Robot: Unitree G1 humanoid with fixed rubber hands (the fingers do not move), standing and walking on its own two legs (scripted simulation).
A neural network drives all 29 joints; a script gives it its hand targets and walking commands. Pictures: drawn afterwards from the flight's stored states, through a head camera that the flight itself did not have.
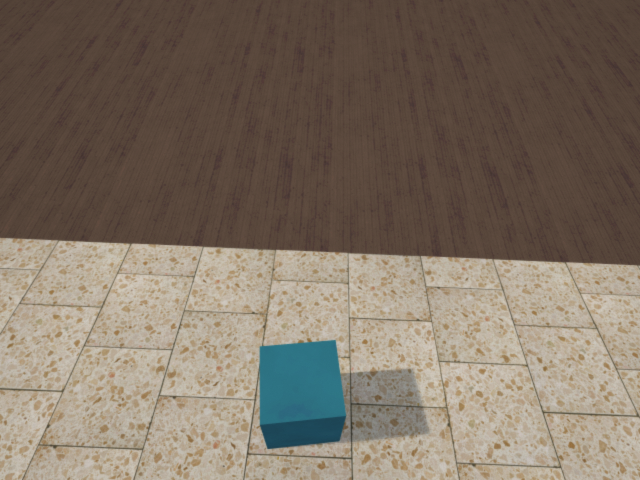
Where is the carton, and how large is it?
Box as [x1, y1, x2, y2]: [260, 340, 345, 448]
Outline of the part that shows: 335,340 260,346 260,426 267,448 339,440 345,418 345,411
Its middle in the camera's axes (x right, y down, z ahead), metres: -0.05 +0.45 +1.09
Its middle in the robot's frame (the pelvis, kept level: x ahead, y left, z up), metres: +0.42 +0.03 -0.65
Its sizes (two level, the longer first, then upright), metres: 0.210 0.200 0.250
